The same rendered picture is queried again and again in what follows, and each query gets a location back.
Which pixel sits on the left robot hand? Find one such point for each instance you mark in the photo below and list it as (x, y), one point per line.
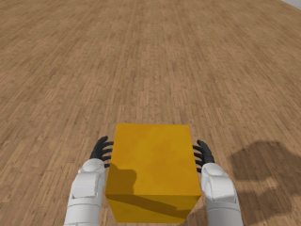
(98, 151)

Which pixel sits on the right robot forearm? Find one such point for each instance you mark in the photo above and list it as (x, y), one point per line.
(221, 198)

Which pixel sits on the carton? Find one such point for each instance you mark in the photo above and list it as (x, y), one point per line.
(152, 176)

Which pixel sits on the left robot forearm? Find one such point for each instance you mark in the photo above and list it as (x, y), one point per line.
(85, 200)

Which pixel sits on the right robot hand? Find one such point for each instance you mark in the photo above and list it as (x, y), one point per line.
(205, 155)

